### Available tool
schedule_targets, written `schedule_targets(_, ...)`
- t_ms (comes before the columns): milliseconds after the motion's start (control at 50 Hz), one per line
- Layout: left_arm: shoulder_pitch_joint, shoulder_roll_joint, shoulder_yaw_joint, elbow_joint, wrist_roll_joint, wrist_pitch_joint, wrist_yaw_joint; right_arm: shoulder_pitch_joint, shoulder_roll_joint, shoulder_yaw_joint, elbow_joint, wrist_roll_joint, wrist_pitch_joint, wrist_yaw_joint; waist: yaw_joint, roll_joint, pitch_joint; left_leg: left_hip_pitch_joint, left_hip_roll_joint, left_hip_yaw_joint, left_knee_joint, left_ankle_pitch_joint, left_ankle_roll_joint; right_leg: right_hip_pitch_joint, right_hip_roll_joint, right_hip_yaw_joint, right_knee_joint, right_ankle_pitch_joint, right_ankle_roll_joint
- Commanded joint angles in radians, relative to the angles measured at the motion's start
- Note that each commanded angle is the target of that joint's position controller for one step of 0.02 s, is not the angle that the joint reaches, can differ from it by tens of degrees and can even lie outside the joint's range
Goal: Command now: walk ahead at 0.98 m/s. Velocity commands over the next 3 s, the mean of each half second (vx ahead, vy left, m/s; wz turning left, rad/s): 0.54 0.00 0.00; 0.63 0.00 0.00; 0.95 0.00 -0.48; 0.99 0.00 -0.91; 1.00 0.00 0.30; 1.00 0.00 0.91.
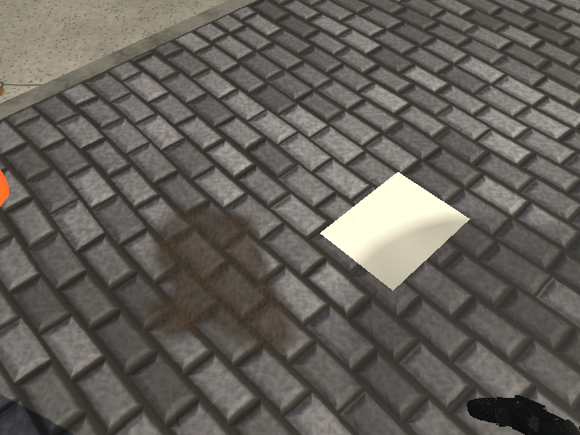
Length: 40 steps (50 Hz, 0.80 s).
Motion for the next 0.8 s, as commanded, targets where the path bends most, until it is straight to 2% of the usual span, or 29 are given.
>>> schedule_targets(20,-0.007,0.157,0.017,-0.037,0.001,-0.019,0.016,-0.123,-0.050,0.001,-0.071,0.007,-0.013,-0.003,-0.036,-0.042,0.130,0.217,-0.081,0.074,-0.147,0.047,0.033,-0.149,-0.254,0.045,-0.079,0.809,-0.045)
schedule_targets(60,0.003,0.205,0.022,-0.020,0.020,-0.004,0.031,-0.079,-0.084,-0.010,-0.060,0.003,-0.012,-0.020,-0.073,-0.107,0.046,0.294,-0.164,0.103,-0.160,-0.101,0.054,0.000,-0.284,0.033,0.089,1.234,-0.028)
schedule_targets(80,-0.004,0.228,0.026,-0.011,0.035,0.011,0.043,0.024,-0.116,-0.022,-0.035,0.004,-0.011,-0.031,-0.130,-0.139,-0.023,0.394,-0.192,0.087,-0.165,-0.182,0.071,0.039,-0.304,0.035,0.245,1.360,-0.022)
schedule_targets(100,-0.021,0.240,0.031,-0.005,0.047,0.027,0.052,0.212,-0.149,-0.037,0.027,0.001,-0.015,-0.045,-0.207,-0.148,-0.111,0.563,-0.209,0.071,-0.187,-0.218,0.090,0.029,-0.305,0.030,0.480,1.385,-0.015)
schedule_targets(120,-0.065,0.236,0.032,-0.013,0.041,0.033,0.055,0.408,-0.179,-0.051,0.089,-0.016,-0.023,-0.061,-0.296,-0.139,-0.185,0.798,-0.139,0.012,-0.241,-0.150,0.118,-0.106,-0.273,0.011,0.756,1.200,-0.011)
schedule_targets(140,-0.056,0.138,0.013,-0.051,0.037,0.026,0.050,0.534,-0.262,-0.072,0.117,-0.035,-0.026,-0.075,-0.278,0.020,-0.302,1.051,0.123,-0.236,-0.134,-0.039,0.144,-0.358,-0.156,-0.001,1.129,0.472,-0.016)
schedule_targets(160,0.108,0.055,-0.005,-0.053,-0.047,0.019,0.036,0.501,-0.279,-0.083,0.123,-0.037,-0.027,-0.061,-0.166,0.283,-0.482,1.365,0.375,-0.784,-0.206,0.175,0.353,-0.757,0.014,0.124,1.511,-0.276,0.027)
schedule_targets(180,-0.022,0.141,0.009,-0.061,-0.019,0.019,0.051,0.436,-0.218,-0.084,0.116,-0.003,-0.024,-0.051,-0.178,0.017,-0.402,1.230,0.279,-0.642,-0.249,0.241,0.297,-0.801,-0.070,0.184,1.467,-0.137,0.001)
schedule_targets(200,-0.139,0.134,0.007,-0.093,-0.014,0.013,0.047,0.360,-0.158,-0.065,0.125,0.003,-0.033,-0.050,-0.156,0.011,-0.217,1.050,0.239,-0.478,-0.289,0.336,0.261,-0.822,-0.102,0.159,1.385,-0.081,0.009)
schedule_targets(220,-0.176,0.111,0.002,-0.100,0.002,0.015,0.044,0.317,-0.107,-0.054,0.136,-0.003,-0.039,-0.047,-0.117,-0.061,-0.110,0.892,0.203,-0.387,-0.335,0.387,0.225,-0.803,-0.130,0.146,1.307,-0.065,0.015)
schedule_targets(240,-0.195,0.101,0.001,-0.102,0.021,0.030,0.036,0.313,-0.076,-0.043,0.145,0.004,-0.046,-0.052,-0.094,-0.063,-0.059,0.795,0.172,-0.319,-0.375,0.416,0.198,-0.777,-0.147,0.149,1.242,-0.064,0.027)
schedule_targets(260,-0.170,0.084,-0.002,-0.098,0.037,0.050,0.026,0.318,-0.053,-0.032,0.167,0.012,-0.049,-0.054,-0.061,-0.040,-0.037,0.692,0.148,-0.260,-0.414,0.451,0.170,-0.701,-0.152,0.134,1.178,-0.053,0.039)
schedule_targets(300,-0.167,0.056,-0.005,-0.103,0.046,0.073,0.014,0.315,-0.085,-0.032,0.192,0.022,-0.064,-0.052,-0.021,-0.004,-0.021,0.592,0.117,-0.174,-0.453,0.550,0.164,-0.642,-0.143,0.100,1.053,-0.039,0.061)
schedule_targets(340,-0.221,0.041,-0.015,-0.129,0.039,0.076,0.009,0.274,-0.112,-0.033,0.203,0.019,-0.067,-0.048,0.003,0.036,-0.011,0.525,0.042,-0.063,-0.468,0.593,0.131,-0.591,-0.139,0.047,0.841,0.075,0.063)
schedule_targets(380,-0.300,0.038,-0.026,-0.138,0.028,0.069,0.008,0.274,-0.108,-0.031,0.214,0.025,-0.063,-0.043,-0.028,0.075,-0.019,0.513,-0.020,0.002,-0.470,0.500,0.098,-0.514,-0.117,-0.010,0.640,0.267,0.060)
schedule_targets(420,-0.334,0.055,-0.026,-0.131,0.023,0.067,0.013,0.314,-0.111,-0.031,0.235,0.035,-0.060,-0.041,-0.057,0.077,-0.042,0.557,-0.005,-0.014,-0.452,0.392,0.078,-0.464,-0.110,-0.008,0.562,0.403,0.052)
schedule_targets(480,-0.323,0.098,-0.015,-0.112,0.036,0.057,0.026,0.324,-0.127,-0.036,0.261,0.031,-0.044,-0.057,-0.048,0.064,-0.018,0.625,0.042,-0.054,-0.361,0.303,0.050,-0.437,-0.123,0.023,0.485,0.380,0.024)
schedule_targets(500,-0.275,0.108,-0.009,-0.086,0.046,0.050,0.029,0.324,-0.129,-0.037,0.269,0.032,-0.035,-0.065,-0.028,0.045,-0.013,0.636,0.033,-0.055,-0.288,0.274,0.033,-0.389,-0.113,0.020,0.424,0.389,0.012)
schedule_targets(520,-0.218,0.130,0.000,-0.055,0.054,0.037,0.033,0.353,-0.128,-0.037,0.281,0.031,-0.026,-0.071,-0.019,0.007,-0.019,0.643,-0.004,-0.049,-0.174,0.198,0.013,-0.329,-0.116,0.030,0.364,0.468,-0.001)
schedule_targets(540,-0.163,0.183,0.014,-0.041,0.056,0.026,0.035,0.410,-0.128,-0.039,0.280,0.026,-0.018,-0.076,-0.025,-0.071,-0.082,0.611,-0.060,-0.016,-0.022,-0.039,-0.002,-0.232,-0.217,0.115,0.411,0.773,-0.018)
schedule_targets(560,-0.102,0.254,0.038,-0.037,0.050,0.040,0.030,0.605,-0.026,-0.018,0.307,0.037,-0.002,-0.077,-0.064,-0.283,-0.231,0.449,-0.166,0.025,0.294,-0.622,-0.008,-0.032,-0.450,0.398,0.407,0.767,-0.187)
schedule_targets(580,-0.093,0.258,0.047,-0.043,0.013,0.066,0.018,0.601,-0.072,-0.031,0.314,0.009,0.018,-0.072,-0.040,-0.274,-0.268,0.294,-0.190,-0.038,0.477,-0.828,-0.002,-0.019,-0.490,0.651,0.264,0.213,-0.251)
schedule_targets(600,-0.174,0.214,0.040,-0.060,0.001,0.080,0.016,0.484,-0.107,-0.040,0.283,-0.014,0.026,-0.059,-0.046,-0.163,-0.144,0.194,-0.133,-0.087,0.522,-0.753,0.009,-0.136,-0.455,0.672,0.137,-0.411,-0.229)
schedule_targets(620,-0.257,0.170,0.030,-0.078,0.008,0.086,0.015,0.351,-0.128,-0.049,0.236,-0.013,0.022,-0.045,-0.049,-0.123,-0.035,0.163,-0.101,-0.085,0.479,-0.661,0.013,-0.264,-0.429,0.643,0.061,-0.556,-0.181)
schedule_targets(640,-0.280,0.158,0.028,-0.075,0.017,0.082,0.017,0.293,-0.122,-0.052,0.212,-0.006,0.020,-0.036,-0.068,-0.124,0.015,0.189,-0.072,-0.099,0.405,-0.592,0.011,-0.353,-0.398,0.580,0.016,-0.495,-0.145)
schedule_targets(680,-0.272,0.135,0.029,-0.054,0.017,0.067,0.024,0.320,-0.079,-0.045,0.228,-0.012,0.028,-0.030,-0.102,-0.124,-0.012,0.297,-0.057,-0.092,0.330,-0.501,-0.009,-0.417,-0.342,0.472,-0.014,-0.376,-0.104)
schedule_targets(720,-0.243,0.138,0.035,-0.036,0.011,0.052,0.028,0.307,-0.059,-0.042,0.228,-0.013,0.027,-0.030,-0.105,-0.100,-0.028,0.307,-0.047,-0.081,0.291,-0.443,-0.021,-0.412,-0.318,0.403,-0.027,-0.311,-0.102)
schedule_targets(800,-0.187,0.156,0.047,-0.022,0.007,0.042,0.025,0.161,-0.065,-0.043,0.168,-0.006,0.030,-0.029,-0.072,-0.091,0.012,0.183,-0.012,-0.062,0.174,-0.341,-0.066,-0.362,-0.330,0.360,-0.066,-0.285,-0.118)
Next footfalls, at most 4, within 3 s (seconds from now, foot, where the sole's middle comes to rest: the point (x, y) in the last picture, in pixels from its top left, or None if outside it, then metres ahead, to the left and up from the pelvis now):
0.12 left None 0.34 0.08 -0.77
0.52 right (365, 396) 0.58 -0.09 -0.77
1.12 left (264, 321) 0.75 0.16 -0.77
1.60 right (333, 212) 1.13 0.00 -0.77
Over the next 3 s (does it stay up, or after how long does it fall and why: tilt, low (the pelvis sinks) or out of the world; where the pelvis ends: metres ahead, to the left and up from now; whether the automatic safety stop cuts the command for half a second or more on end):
stays up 2.09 -0.49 -0.01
